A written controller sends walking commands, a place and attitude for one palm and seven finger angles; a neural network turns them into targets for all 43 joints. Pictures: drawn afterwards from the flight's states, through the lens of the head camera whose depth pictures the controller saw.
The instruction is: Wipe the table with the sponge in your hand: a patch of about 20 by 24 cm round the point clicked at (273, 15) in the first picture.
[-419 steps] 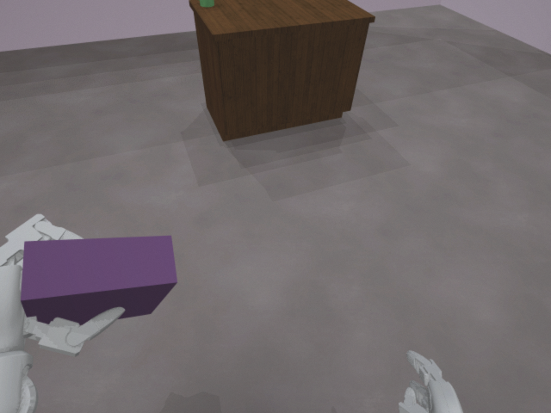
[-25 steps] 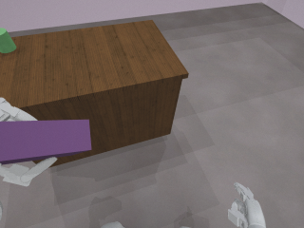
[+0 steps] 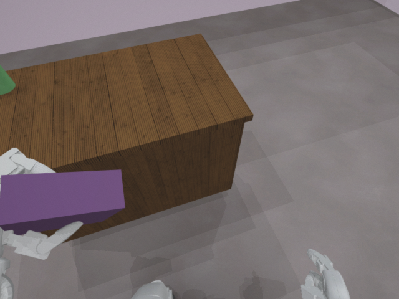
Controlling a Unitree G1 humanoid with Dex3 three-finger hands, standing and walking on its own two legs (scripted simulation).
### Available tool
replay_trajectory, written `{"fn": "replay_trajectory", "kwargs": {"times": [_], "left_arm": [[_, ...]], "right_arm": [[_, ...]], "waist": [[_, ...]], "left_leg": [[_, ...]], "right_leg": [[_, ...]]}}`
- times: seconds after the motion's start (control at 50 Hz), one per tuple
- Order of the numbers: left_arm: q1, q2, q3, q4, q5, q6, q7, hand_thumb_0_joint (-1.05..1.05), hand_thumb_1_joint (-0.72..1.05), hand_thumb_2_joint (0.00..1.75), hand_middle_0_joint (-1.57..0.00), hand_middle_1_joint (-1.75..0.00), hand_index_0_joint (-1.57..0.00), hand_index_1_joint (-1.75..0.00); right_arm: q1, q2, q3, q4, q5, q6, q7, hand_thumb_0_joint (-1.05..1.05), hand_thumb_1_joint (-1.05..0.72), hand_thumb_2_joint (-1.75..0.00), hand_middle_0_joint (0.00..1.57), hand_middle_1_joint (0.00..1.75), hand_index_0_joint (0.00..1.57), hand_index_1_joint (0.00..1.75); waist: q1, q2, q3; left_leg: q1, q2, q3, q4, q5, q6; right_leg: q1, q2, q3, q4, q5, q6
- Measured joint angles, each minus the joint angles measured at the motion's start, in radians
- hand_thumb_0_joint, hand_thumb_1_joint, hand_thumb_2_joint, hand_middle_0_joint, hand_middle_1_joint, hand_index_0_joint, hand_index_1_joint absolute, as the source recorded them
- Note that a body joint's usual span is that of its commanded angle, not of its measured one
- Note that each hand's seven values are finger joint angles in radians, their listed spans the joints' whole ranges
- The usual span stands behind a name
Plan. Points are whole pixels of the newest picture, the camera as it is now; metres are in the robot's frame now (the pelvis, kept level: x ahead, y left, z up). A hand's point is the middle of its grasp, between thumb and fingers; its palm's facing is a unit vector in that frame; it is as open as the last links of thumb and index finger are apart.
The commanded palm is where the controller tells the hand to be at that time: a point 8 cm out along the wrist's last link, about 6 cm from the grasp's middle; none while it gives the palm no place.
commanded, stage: take the last steps up to it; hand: left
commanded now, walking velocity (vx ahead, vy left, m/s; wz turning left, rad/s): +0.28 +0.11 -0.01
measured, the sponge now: (80, 202) +0.23 +0.19 +0.14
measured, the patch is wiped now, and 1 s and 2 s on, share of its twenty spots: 0.00 0.00 0.00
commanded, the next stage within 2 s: come to a stop and stand still in 0.72 s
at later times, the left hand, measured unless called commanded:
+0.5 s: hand (62, 147) +0.31 +0.24 +0.16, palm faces +0.41 -0.80 -0.44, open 9.8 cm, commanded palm +0.25 +0.28 +0.17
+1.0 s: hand (73, 123) +0.36 +0.24 +0.16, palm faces +0.37 -0.81 -0.46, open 9.8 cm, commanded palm +0.31 +0.28 +0.17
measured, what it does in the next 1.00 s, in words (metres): walks ahead: left foot, then right foot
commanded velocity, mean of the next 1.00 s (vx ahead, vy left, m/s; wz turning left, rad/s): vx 0.13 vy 0.08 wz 0.00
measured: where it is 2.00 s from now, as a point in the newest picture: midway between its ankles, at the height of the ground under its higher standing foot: outside the picture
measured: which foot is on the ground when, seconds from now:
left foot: up 0.00-0.04, down 0.06-0.36, up 0.38-0.66, down 0.68-0.98, up 1.00-1.00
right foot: down 0.00-0.08, up 0.10-0.34, down 0.36-0.68, up 0.70-0.92, down 0.94-1.00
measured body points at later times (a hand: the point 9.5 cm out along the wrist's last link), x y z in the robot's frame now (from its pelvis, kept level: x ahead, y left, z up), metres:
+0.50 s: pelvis +0.09 +0.00 -0.01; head +0.13 -0.02 +0.44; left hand +0.28 +0.28 +0.19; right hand +0.25 -0.22 -0.13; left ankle +0.08 +0.13 -0.68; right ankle +0.10 -0.08 -0.74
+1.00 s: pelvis +0.14 +0.01 -0.01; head +0.17 -0.01 +0.44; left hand +0.34 +0.28 +0.19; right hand +0.31 -0.20 -0.12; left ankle +0.17 +0.14 -0.74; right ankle +0.16 -0.07 -0.74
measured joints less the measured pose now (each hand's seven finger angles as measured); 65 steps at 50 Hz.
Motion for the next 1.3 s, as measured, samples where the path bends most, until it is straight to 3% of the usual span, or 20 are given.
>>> {"fn": "replay_trajectory", "kwargs": {"times": [0.08, 0.12, 0.18, 0.26, 0.34, 0.38, 0.42, 0.48, 0.52, 0.6, 0.68, 0.74, 0.8, 0.92, 0.96, 1.0, 1.1, 1.24, 1.28, 1.3], "left_arm": [[0.005, 0.030, 0.015, -0.060, -0.005, -0.009, 0.009, 0.00, -0.46, 1.00, -0.78, -1.34, -0.77, -1.35], [-0.050, 0.058, 0.029, -0.026, -0.006, -0.016, 0.009, 0.00, -0.46, 1.00, -0.78, -1.34, -0.77, -1.35], [-0.100, 0.071, 0.044, 0.032, -0.010, 0.002, -0.001, 0.00, -0.46, 1.00, -0.78, -1.34, -0.77, -1.35], [-0.061, 0.038, 0.043, 0.007, -0.020, 0.016, -0.005, 0.00, -0.46, 1.00, -0.78, -1.34, -0.77, -1.35], [-0.013, 0.030, 0.021, -0.018, -0.018, 0.012, -0.007, 0.00, -0.46, 1.00, -0.78, -1.34, -0.77, -1.35], [-0.020, 0.023, 0.010, -0.007, -0.008, 0.012, -0.008, 0.00, -0.46, 1.00, -0.78, -1.34, -0.77, -1.35], [-0.047, 0.004, -0.008, 0.022, -0.011, 0.019, -0.012, 0.00, -0.46, 1.00, -0.78, -1.34, -0.77, -1.35], [-0.074, -0.022, -0.014, 0.059, -0.012, 0.024, -0.011, 0.00, -0.46, 1.00, -0.78, -1.34, -0.77, -1.35], [-0.067, -0.027, -0.007, 0.067, -0.008, 0.019, -0.007, 0.00, -0.46, 1.00, -0.78, -1.34, -0.77, -1.35], [-0.031, -0.008, -0.003, 0.025, -0.003, 0.013, 0.000, 0.00, -0.46, 1.00, -0.78, -1.34, -0.77, -1.35], [-0.002, 0.020, 0.000, -0.042, -0.005, 0.004, 0.002, 0.00, -0.46, 1.00, -0.78, -1.34, -0.77, -1.35], [-0.039, 0.054, 0.018, -0.008, -0.007, -0.007, -0.002, 0.00, -0.46, 1.00, -0.78, -1.34, -0.77, -1.35], [-0.064, 0.052, 0.028, 0.031, -0.007, 0.015, -0.003, 0.00, -0.46, 1.00, -0.78, -1.34, -0.77, -1.35], [-0.025, 0.028, 0.017, -0.002, -0.021, 0.040, -0.001, 0.00, -0.46, 1.00, -0.78, -1.34, -0.77, -1.35], [-0.024, 0.022, 0.006, 0.003, -0.018, 0.041, -0.004, 0.00, -0.46, 1.00, -0.78, -1.34, -0.77, -1.35], [-0.025, 0.004, -0.011, 0.021, -0.022, 0.046, -0.009, 0.00, -0.46, 1.00, -0.78, -1.34, -0.77, -1.35], [-0.036, -0.021, -0.027, 0.050, -0.026, 0.068, -0.009, 0.00, -0.46, 1.00, -0.78, -1.34, -0.77, -1.35], [-0.012, 0.013, -0.019, -0.005, -0.022, 0.070, -0.001, 0.00, -0.46, 1.00, -0.78, -1.34, -0.77, -1.35], [-0.127, 0.098, 0.013, 0.053, 0.018, 0.043, -0.050, 0.00, -0.47, 1.00, -0.78, -1.34, -0.77, -1.35], [-0.187, 0.126, 0.037, 0.105, 0.016, 0.021, -0.060, 0.00, -0.47, 1.00, -0.78, -1.34, -0.77, -1.35]], "right_arm": [[0.002, -0.018, -0.025, -0.044, 0.006, -0.010, -0.011, 0.02, -0.91, -0.90, 0.20, 0.30, 0.20, 0.30], [-0.021, 0.011, -0.033, -0.039, 0.011, -0.012, -0.015, 0.02, -0.91, -0.90, 0.19, 0.30, 0.20, 0.30], [-0.035, 0.054, -0.011, -0.026, 0.018, -0.021, -0.010, 0.02, -0.91, -0.90, 0.19, 0.30, 0.20, 0.30], [-0.016, 0.095, 0.029, -0.025, 0.021, -0.047, 0.003, 0.02, -0.91, -0.90, 0.19, 0.30, 0.20, 0.30], [0.021, 0.111, 0.057, -0.021, 0.019, -0.057, 0.001, 0.01, -0.91, -0.90, 0.20, 0.30, 0.20, 0.30], [0.025, 0.102, 0.060, -0.005, 0.017, -0.044, -0.003, 0.01, -0.90, -0.90, 0.20, 0.30, 0.20, 0.30], [0.015, 0.087, 0.056, 0.033, 0.014, -0.026, -0.002, 0.02, -0.90, -0.90, 0.20, 0.30, 0.20, 0.30], [0.000, 0.061, 0.053, 0.067, 0.010, -0.004, -0.001, 0.02, -0.90, -0.90, 0.20, 0.30, 0.20, 0.30], [-0.007, 0.048, 0.049, 0.061, 0.006, 0.004, -0.002, 0.02, -0.91, -0.90, 0.20, 0.30, 0.20, 0.30], [-0.006, 0.026, 0.028, 0.013, 0.000, 0.004, -0.003, 0.02, -0.91, -0.90, 0.20, 0.30, 0.20, 0.30], [0.004, -0.005, -0.003, -0.038, 0.003, 0.002, -0.010, 0.02, -0.91, -0.90, 0.20, 0.30, 0.20, 0.30], [-0.006, 0.020, -0.015, -0.035, 0.009, 0.001, -0.018, 0.02, -0.91, -0.90, 0.20, 0.30, 0.20, 0.30], [-0.006, 0.046, -0.002, -0.029, 0.012, -0.014, -0.013, 0.02, -0.91, -0.90, 0.19, 0.30, 0.20, 0.30], [0.015, 0.087, 0.050, -0.029, 0.015, -0.041, 0.001, 0.02, -0.91, -0.90, 0.20, 0.30, 0.20, 0.30], [0.015, 0.090, 0.063, -0.020, 0.014, -0.038, 0.000, 0.02, -0.91, -0.90, 0.20, 0.30, 0.20, 0.30], [0.010, 0.084, 0.070, -0.003, 0.014, -0.026, 0.001, 0.02, -0.91, -0.90, 0.20, 0.30, 0.20, 0.30], [-0.010, 0.068, 0.070, 0.018, 0.013, -0.001, -0.002, 0.02, -0.91, -0.90, 0.20, 0.30, 0.20, 0.30], [-0.021, 0.030, 0.042, -0.030, 0.005, 0.024, -0.024, 0.02, -0.91, -0.90, 0.20, 0.30, 0.20, 0.30], [0.010, 0.034, 0.007, -0.037, -0.006, -0.016, -0.026, 0.02, -0.91, -0.90, 0.20, 0.30, 0.20, 0.30], [0.015, 0.030, 0.004, -0.035, -0.002, -0.031, -0.019, 0.02, -0.91, -0.90, 0.20, 0.30, 0.20, 0.30]], "waist": [[0.007, -0.001, -0.012], [0.005, -0.023, -0.006], [-0.008, -0.016, -0.025], [-0.005, 0.011, -0.041], [0.014, 0.043, -0.044], [0.024, 0.067, -0.042], [0.031, 0.073, -0.037], [0.031, 0.055, -0.027], [0.019, 0.040, -0.023], [-0.005, 0.006, -0.015], [-0.009, 0.013, -0.020], [0.003, -0.018, -0.028], [-0.004, 0.001, -0.043], [0.001, 0.034, -0.044], [0.005, 0.055, -0.033], [0.009, 0.083, -0.035], [0.011, 0.060, -0.031], [-0.019, 0.043, -0.019], [0.038, 0.019, -0.014], [0.052, 0.011, -0.010]], "left_leg": [[0.101, -0.008, 0.031, -0.172, 0.150, 0.023], [0.090, -0.013, 0.039, -0.096, 0.100, 0.029], [0.095, -0.006, 0.024, -0.087, 0.052, 0.031], [0.122, 0.011, 0.019, -0.130, 0.058, 0.018], [0.129, 0.023, 0.005, -0.095, 0.020, -0.004], [0.107, 0.032, -0.013, -0.008, -0.057, -0.001], [0.050, 0.004, -0.053, 0.176, -0.144, -0.001], [-0.021, -0.028, -0.074, 0.368, -0.147, -0.010], [-0.029, -0.027, -0.064, 0.327, -0.122, -0.011], [0.032, -0.021, -0.027, 0.058, -0.047, -0.002], [0.132, -0.019, -0.011, -0.168, 0.125, 0.023], [0.122, -0.027, 0.009, -0.104, 0.068, 0.037], [0.129, -0.015, -0.004, -0.115, 0.050, 0.033], [0.143, -0.003, -0.015, -0.132, 0.053, 0.013], [0.139, 0.008, -0.025, -0.102, 0.035, 0.001], [0.134, 0.016, -0.046, -0.075, 0.015, -0.010], [0.104, -0.049, -0.100, 0.082, -0.134, -0.016], [0.197, -0.035, -0.099, -0.162, 0.056, -0.002], [0.170, -0.035, -0.091, -0.137, 0.042, 0.004], [0.162, -0.035, -0.089, -0.130, 0.042, 0.006]], "right_leg": [[-0.028, -0.004, 0.027, 0.161, -0.095, 0.024], [-0.109, 0.004, 0.085, 0.389, -0.194, 0.023], [-0.221, 0.030, 0.097, 0.579, -0.198, 0.031], [-0.261, 0.026, 0.051, 0.443, -0.110, 0.042], [-0.173, 0.044, 0.011, 0.160, -0.033, 0.045], [-0.153, 0.057, 0.003, 0.131, 0.031, 0.001], [-0.146, 0.051, -0.002, 0.154, 0.012, -0.031], [-0.104, 0.038, 0.004, 0.105, 0.016, -0.031], [-0.078, 0.032, 0.009, 0.058, 0.035, -0.026], [-0.044, 0.021, 0.014, 0.019, 0.041, -0.013], [-0.048, 0.032, 0.022, 0.101, -0.021, 0.011], [-0.116, 0.039, 0.078, 0.295, -0.168, 0.018], [-0.175, 0.064, 0.075, 0.415, -0.182, 0.027], [-0.125, 0.082, 0.042, 0.147, -0.043, 0.042], [-0.088, 0.097, 0.032, 0.065, 0.056, 0.003], [-0.080, 0.114, 0.023, 0.057, 0.059, -0.038], [-0.076, 0.097, 0.048, 0.028, 0.068, -0.053], [-0.083, 0.106, 0.032, 0.034, 0.081, -0.039], [-0.104, 0.106, 0.040, 0.039, 0.092, -0.040], [-0.110, 0.106, 0.044, 0.036, 0.102, -0.042]]}}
